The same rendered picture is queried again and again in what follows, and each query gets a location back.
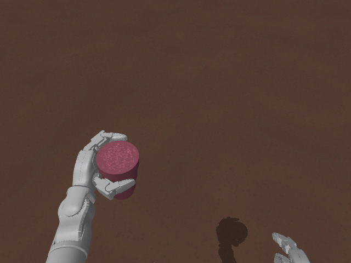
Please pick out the left robot hand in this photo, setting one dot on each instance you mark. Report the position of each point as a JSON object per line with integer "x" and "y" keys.
{"x": 86, "y": 172}

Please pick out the left robot arm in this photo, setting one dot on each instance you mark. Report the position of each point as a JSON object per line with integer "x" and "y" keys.
{"x": 72, "y": 239}

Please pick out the cup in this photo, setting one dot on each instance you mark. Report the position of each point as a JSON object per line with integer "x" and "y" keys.
{"x": 117, "y": 161}

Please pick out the right robot hand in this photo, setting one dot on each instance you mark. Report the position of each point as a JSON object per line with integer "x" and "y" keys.
{"x": 295, "y": 255}

